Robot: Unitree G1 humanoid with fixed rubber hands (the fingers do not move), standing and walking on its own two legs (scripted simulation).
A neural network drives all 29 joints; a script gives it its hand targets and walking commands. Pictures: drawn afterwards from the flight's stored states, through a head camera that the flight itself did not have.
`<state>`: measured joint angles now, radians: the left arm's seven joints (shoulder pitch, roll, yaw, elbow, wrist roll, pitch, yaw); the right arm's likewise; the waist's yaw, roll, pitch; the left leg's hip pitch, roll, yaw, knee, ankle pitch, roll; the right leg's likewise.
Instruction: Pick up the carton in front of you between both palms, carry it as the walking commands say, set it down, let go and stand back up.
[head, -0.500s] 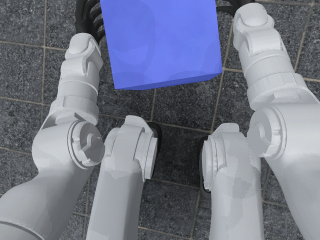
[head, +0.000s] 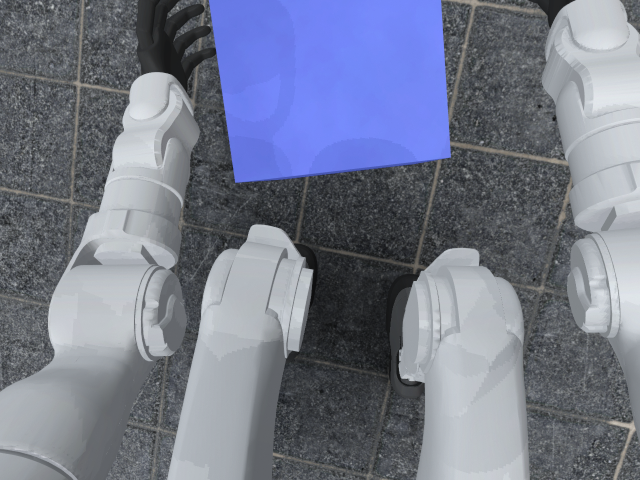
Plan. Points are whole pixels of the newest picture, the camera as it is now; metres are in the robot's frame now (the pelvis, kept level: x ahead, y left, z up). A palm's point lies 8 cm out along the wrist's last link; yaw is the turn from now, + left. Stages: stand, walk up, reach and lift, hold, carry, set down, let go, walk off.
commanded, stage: set down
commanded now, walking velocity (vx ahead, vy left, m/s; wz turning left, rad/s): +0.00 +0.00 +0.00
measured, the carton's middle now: (335, 90) +0.49 +0.05 -0.24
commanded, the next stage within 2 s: let go in 0.90 s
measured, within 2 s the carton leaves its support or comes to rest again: neither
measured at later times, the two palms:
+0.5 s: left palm (24, 14) +0.47 +0.23 +0.02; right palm out of the picture +0.56 -0.16 +0.02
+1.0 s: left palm out of the picture +0.46 +0.23 +0.17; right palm out of the picture +0.55 -0.16 +0.17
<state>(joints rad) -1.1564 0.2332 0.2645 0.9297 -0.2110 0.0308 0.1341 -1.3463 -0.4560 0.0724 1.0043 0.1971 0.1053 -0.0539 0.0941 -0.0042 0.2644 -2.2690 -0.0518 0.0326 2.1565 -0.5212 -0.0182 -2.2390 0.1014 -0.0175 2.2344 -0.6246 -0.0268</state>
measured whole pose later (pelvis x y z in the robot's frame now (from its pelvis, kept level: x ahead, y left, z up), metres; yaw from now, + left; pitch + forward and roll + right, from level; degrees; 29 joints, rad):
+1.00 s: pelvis +0.04 +0.00 +0.27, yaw +0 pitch +43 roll +1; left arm -0.79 0.13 0.32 0.71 -0.04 0.10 0.04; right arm -1.03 -0.29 -0.21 0.97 -0.06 0.13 0.03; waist 0.10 -0.03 -0.12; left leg -1.59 -0.06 -0.04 1.16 -0.33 -0.02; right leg -1.56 0.08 0.03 1.22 -0.41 -0.03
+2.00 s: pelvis +0.13 +0.00 +0.41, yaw +0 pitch -3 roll +1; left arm 0.23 0.21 0.04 0.43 -0.01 0.13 -0.07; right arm 0.24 -0.23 -0.03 0.44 -0.01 0.12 0.08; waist 0.00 -0.01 0.06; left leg -0.14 -0.06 -0.06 0.43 -0.24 0.02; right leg -0.09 0.05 0.07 0.45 -0.30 -0.03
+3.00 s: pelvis +0.15 +0.02 +0.41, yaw -2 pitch -1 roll +0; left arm 0.15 0.36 0.03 0.83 0.03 0.00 0.03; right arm 0.15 -0.34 -0.03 0.85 -0.03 -0.01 -0.03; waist 0.00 -0.02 0.02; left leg -0.14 -0.07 -0.03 0.42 -0.27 0.05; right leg -0.09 0.04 0.10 0.42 -0.31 -0.01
